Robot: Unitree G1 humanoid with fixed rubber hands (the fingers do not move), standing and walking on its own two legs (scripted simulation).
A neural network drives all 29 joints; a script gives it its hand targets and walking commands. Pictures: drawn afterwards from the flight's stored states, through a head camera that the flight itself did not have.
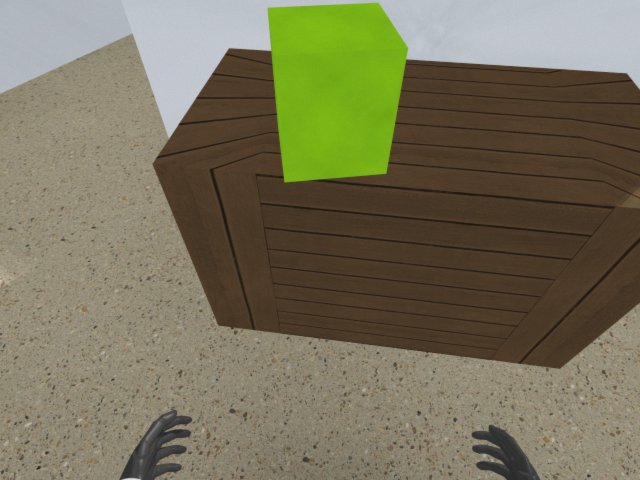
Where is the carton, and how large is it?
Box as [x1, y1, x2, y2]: [267, 3, 407, 181]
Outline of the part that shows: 378,3 267,8 284,181 377,174 386,172 407,47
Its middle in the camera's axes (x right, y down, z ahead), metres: +0.02 -0.29 +0.75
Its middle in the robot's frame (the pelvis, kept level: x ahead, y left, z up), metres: +0.78 +0.00 +0.09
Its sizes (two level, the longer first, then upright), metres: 0.210 0.200 0.250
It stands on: a pedestal, 0.70 m high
